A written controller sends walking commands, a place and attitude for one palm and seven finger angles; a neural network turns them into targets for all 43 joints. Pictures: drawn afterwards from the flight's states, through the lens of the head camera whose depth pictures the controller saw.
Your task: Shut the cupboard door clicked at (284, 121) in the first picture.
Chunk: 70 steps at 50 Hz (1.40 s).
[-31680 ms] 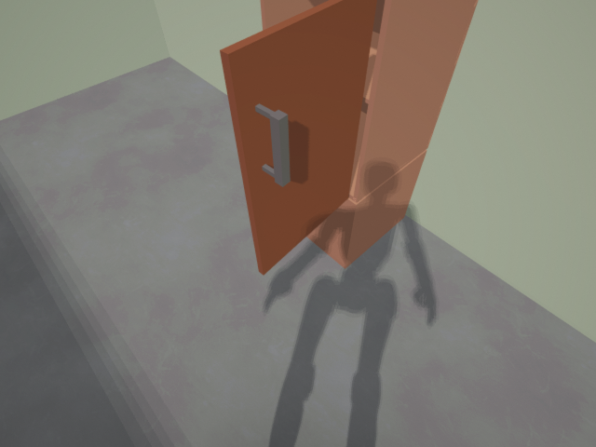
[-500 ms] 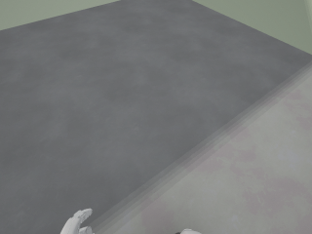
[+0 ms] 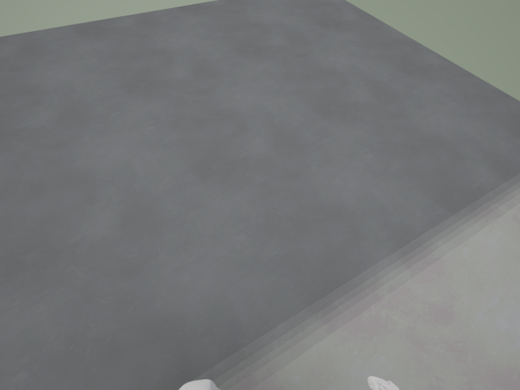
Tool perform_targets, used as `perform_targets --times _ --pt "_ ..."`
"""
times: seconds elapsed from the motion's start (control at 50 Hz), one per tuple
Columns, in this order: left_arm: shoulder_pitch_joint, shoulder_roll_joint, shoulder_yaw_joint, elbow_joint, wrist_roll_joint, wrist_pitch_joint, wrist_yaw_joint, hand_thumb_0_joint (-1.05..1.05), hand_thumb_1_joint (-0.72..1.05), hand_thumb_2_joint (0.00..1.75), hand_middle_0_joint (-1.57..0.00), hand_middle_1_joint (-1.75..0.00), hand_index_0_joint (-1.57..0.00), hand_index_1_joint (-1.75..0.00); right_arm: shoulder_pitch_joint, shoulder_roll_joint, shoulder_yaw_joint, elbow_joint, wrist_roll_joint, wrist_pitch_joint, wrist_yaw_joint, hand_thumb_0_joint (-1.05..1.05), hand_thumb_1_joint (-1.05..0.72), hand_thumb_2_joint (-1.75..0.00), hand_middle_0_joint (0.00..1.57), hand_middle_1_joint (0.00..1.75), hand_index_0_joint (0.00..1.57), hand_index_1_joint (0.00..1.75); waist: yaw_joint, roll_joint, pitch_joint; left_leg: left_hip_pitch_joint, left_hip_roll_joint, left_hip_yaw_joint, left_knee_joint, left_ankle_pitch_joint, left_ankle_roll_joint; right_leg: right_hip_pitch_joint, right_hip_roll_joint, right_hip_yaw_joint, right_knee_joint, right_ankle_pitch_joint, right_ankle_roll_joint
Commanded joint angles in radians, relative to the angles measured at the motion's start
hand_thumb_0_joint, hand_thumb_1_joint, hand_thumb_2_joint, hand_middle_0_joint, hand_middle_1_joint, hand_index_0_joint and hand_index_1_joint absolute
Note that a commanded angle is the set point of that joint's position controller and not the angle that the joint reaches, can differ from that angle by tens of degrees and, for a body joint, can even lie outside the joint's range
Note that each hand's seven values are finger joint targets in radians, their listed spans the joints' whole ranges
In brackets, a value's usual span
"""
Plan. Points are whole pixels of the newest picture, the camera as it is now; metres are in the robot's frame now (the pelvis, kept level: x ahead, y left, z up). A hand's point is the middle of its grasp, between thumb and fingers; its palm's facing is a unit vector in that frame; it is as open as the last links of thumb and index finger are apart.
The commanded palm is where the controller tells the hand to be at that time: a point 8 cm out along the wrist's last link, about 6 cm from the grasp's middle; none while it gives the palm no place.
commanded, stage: turn to face it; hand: left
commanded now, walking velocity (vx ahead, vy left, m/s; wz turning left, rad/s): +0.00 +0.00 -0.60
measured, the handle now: out of the picture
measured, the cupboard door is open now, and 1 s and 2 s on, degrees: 56 56 56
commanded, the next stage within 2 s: none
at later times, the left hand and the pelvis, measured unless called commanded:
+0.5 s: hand (154, 356) +0.18 +0.21 -0.17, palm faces -0.23 -0.95 -0.22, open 7.3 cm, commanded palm none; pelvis +0.07 +0.02 +0.00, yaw -18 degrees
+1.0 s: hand (233, 289) +0.31 +0.08 -0.14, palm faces -0.58 -0.77 -0.27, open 7.3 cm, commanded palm none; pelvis +0.09 -0.01 +0.00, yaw -36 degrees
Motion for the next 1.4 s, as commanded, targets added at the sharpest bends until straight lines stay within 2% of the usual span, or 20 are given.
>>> perform_targets --times 0.0,0.1,0.12,0.14,0.16,0.4,0.44,0.46,0.58,0.74,0.82,0.84,0.86,0.88,1.0,1.14,1.2,1.24,1.26,1.38 --pt "0.019 0.055 0.028 -0.097 -0.001 -0.016 -0.014 0.0 0.9 0.9 -0.2 -0.3 -0.2 -0.3 0.048 -0.23 -0.053 -0.04 0.006 0.021 -0.027 0.0 -0.9 -0.9 0.2 0.3 0.2 0.3 -0.031 0.199 -0.129 0.134 0.284 -0.153 -0.264 0.192 0.12 -0.031 -0.024 -0.001 -0.057 0.065 0.021" --pt "0.086 0.061 0.044 -0.102 0.011 -0.018 -0.017 0.0 0.9 0.9 -0.2 -0.3 -0.2 -0.3 -0.009 -0.217 -0.074 -0.069 0.017 0.057 -0.014 0.0 -0.9 -0.9 0.2 0.3 0.2 0.3 0.015 0.086 -0.073 -0.028 0.211 -0.053 -0.12 -0.175 0.033 0.134 0.024 -0.041 -0.376 0.314 0.019" --pt "0.099 0.104 0.055 -0.108 0.016 -0.024 -0.013 0.0 0.9 0.9 -0.2 -0.3 -0.2 -0.3 -0.028 -0.184 -0.073 -0.083 0.021 0.062 -0.009 0.0 -0.9 -0.9 0.2 0.3 0.2 0.3 0.034 -0.046 -0.027 -0.08 0.121 0.009 0.028 -0.238 -0.014 0.111 -0.042 0.111 -0.528 0.295 -0.016" --pt "0.089 0.209 0.072 -0.122 0.025 -0.037 -0.003 0.0 0.9 0.9 -0.2 -0.3 -0.2 -0.3 -0.035 -0.113 -0.063 -0.117 0.027 0.065 0.001 0.0 -0.9 -0.9 0.2 0.3 0.2 0.3 0.038 -0.328 -0.002 -0.229 -0.022 0.068 0.278 -0.364 -0.073 0.123 -0.264 0.493 -0.713 0.324 -0.119" --pt "0.092 0.245 0.073 -0.136 0.013 -0.04 0.006 0.0 0.9 0.9 -0.2 -0.3 -0.2 -0.3 -0.096 -0.139 -0.059 -0.146 0.024 0.07 0.003 0.0 -0.9 -0.9 0.2 0.3 0.2 0.3 0.058 -0.27 0.018 -0.245 -0.039 -0.069 0.452 -0.392 -0.069 0.062 -0.353 0.617 -0.797 0.335 -0.218" --pt "-0.107 0.221 0.077 -0.193 -0.003 -0.024 0.007 0.0 0.9 0.9 -0.2 -0.3 -0.2 -0.3 0.097 -0.149 -0.054 -0.09 0.039 0.024 -0.015 0.0 -0.9 -0.9 0.2 0.3 0.2 0.3 -0.06 -0.103 -0.189 0.143 -0.064 -0.116 -0.184 0.045 -0.078 0.172 -0.107 0.326 -0.439 0.793 -0.098" --pt "-0.093 0.132 0.054 -0.231 -0.019 -0.019 -0.006 0.0 0.9 0.9 -0.2 -0.3 -0.2 -0.3 0.145 -0.31 -0.079 -0.095 0.017 0.008 -0.024 0.0 -0.9 -0.9 0.2 0.3 0.2 0.3 -0.066 0.285 -0.209 0.391 0.305 -0.457 -0.277 0.441 0.068 -0.164 0.083 0.141 -0.181 0.132 0.013" --pt "-0.129 0.154 0.053 -0.246 -0.008 -0.013 -0.003 0.0 0.9 0.9 -0.2 -0.3 -0.2 -0.3 0.176 -0.321 -0.08 -0.098 0.008 0.02 -0.029 0.0 -0.9 -0.9 0.2 0.3 0.2 0.3 -0.087 0.264 -0.167 0.325 0.399 -0.487 -0.265 0.542 0.161 -0.177 0.064 0.112 0.026 -0.083 0.022" --pt "-0.2 0.146 0.045 -0.25 0.0 0.012 -0.036 0.0 0.9 0.9 -0.2 -0.3 -0.2 -0.3 0.132 -0.269 -0.058 -0.112 0.005 0.023 -0.036 0.0 -0.9 -0.9 0.2 0.3 0.2 0.3 -0.055 0.211 -0.112 0.351 0.244 -0.183 -0.2 0.712 0.115 -0.207 0.009 0.053 0.074 0.074 0.052" --pt "-0.286 0.138 0.034 -0.289 0.002 0.011 -0.046 0.0 0.9 0.9 -0.2 -0.3 -0.2 -0.3 0.175 -0.292 -0.071 -0.098 0.005 0.029 -0.02 0.0 -0.9 -0.9 0.2 0.3 0.2 0.3 -0.079 0.249 -0.108 0.303 0.27 -0.083 -0.182 0.608 0.094 -0.06 0.022 -0.018 -0.167 0.14 0.023" --pt "-0.171 0.17 0.042 -0.261 0.003 -0.009 -0.038 0.0 0.9 0.9 -0.2 -0.3 -0.2 -0.3 0.145 -0.304 -0.079 -0.103 0.016 0.033 -0.009 0.0 -0.9 -0.9 0.2 0.3 0.2 0.3 -0.007 0.158 -0.145 0.216 0.235 -0.007 0.014 0.551 0.011 0.186 0.039 -0.036 -0.483 0.389 -0.015" --pt "-0.075 0.243 0.056 -0.235 0.009 -0.022 -0.028 0.0 0.9 0.9 -0.2 -0.3 -0.2 -0.3 0.14 -0.271 -0.076 -0.12 0.029 0.034 -0.002 0.0 -0.9 -0.9 0.2 0.3 0.2 0.3 0.032 -0.002 -0.209 0.069 0.169 0.05 0.203 0.359 -0.045 0.383 -0.089 0.119 -0.562 0.607 -0.064" --pt "0.007 0.349 0.081 -0.213 0.011 -0.032 -0.012 0.0 0.9 0.9 -0.2 -0.3 -0.2 -0.3 0.065 -0.19 -0.054 -0.176 0.031 0.036 0.002 0.0 -0.9 -0.9 0.2 0.3 0.2 0.3 0.072 -0.27 -0.199 -0.229 -0.013 0.073 0.458 -0.376 -0.103 0.493 -0.342 0.472 -0.578 1.059 -0.192" --pt "0.009 0.363 0.079 -0.203 -0.006 -0.03 0.002 0.0 0.9 0.9 -0.2 -0.3 -0.2 -0.3 0.064 -0.225 -0.052 -0.173 0.03 0.054 -0.011 0.0 -0.9 -0.9 0.2 0.3 0.2 0.3 0.057 -0.222 -0.193 -0.252 0.007 -0.105 0.575 -0.427 -0.096 0.411 -0.389 0.479 -0.586 1.028 -0.262" --pt "-0.185 0.256 0.056 -0.266 0.003 -0.031 0.01 0.0 0.9 0.9 -0.2 -0.3 -0.2 -0.3 0.073 -0.202 -0.059 -0.131 0.025 0.065 0.004 0.0 -0.9 -0.9 0.2 0.3 0.2 0.3 -0.046 -0.117 -0.116 -0.166 0.007 -0.126 0.485 -0.17 -0.114 0.2 -0.183 0.289 -0.595 0.77 -0.183" --pt "-0.127 0.271 0.072 -0.244 0.01 -0.028 0.0 0.0 0.9 0.9 -0.2 -0.3 -0.2 -0.3 0.025 -0.18 -0.057 -0.16 0.034 0.047 -0.003 0.0 -0.9 -0.9 0.2 0.3 0.2 0.3 -0.024 -0.133 -0.134 -0.083 -0.051 -0.118 0.198 -0.19 -0.107 0.198 -0.168 0.398 -0.56 0.759 -0.192" --pt "-0.176 0.248 0.072 -0.245 0.002 -0.02 0.0 0.0 0.9 0.9 -0.2 -0.3 -0.2 -0.3 0.129 -0.186 -0.06 -0.129 0.039 0.031 -0.013 0.0 -0.9 -0.9 0.2 0.3 0.2 0.3 -0.084 -0.129 -0.161 0.139 -0.06 -0.127 -0.108 -0.003 -0.095 0.093 -0.116 0.398 -0.461 0.719 -0.118" --pt "-0.121 0.151 0.052 -0.267 -0.019 -0.012 -0.01 0.0 0.9 0.9 -0.2 -0.3 -0.2 -0.3 0.18 -0.337 -0.084 -0.123 0.018 0.012 -0.021 0.0 -0.9 -0.9 0.2 0.3 0.2 0.3 -0.088 0.275 -0.213 0.409 0.281 -0.452 -0.281 0.226 0.031 -0.196 0.103 0.19 -0.193 0.163 0.001" --pt "-0.14 0.162 0.051 -0.275 -0.011 -0.012 -0.011 0.0 0.9 0.9 -0.2 -0.3 -0.2 -0.3 0.196 -0.361 -0.087 -0.134 0.012 0.02 -0.026 0.0 -0.9 -0.9 0.2 0.3 0.2 0.3 -0.097 0.311 -0.191 0.349 0.417 -0.514 -0.282 0.374 0.136 -0.216 0.082 0.112 0.032 -0.099 0.021" --pt "-0.152 0.156 0.056 -0.25 0.001 0.013 -0.045 0.0 0.9 0.9 -0.2 -0.3 -0.2 -0.3 0.071 -0.272 -0.059 -0.171 0.004 0.025 -0.03 0.0 -0.9 -0.9 0.2 0.3 0.2 0.3 -0.042 0.232 -0.084 0.23 0.255 -0.186 -0.248 0.43 0.11 -0.194 0.003 0.058 0.135 0.073 0.057"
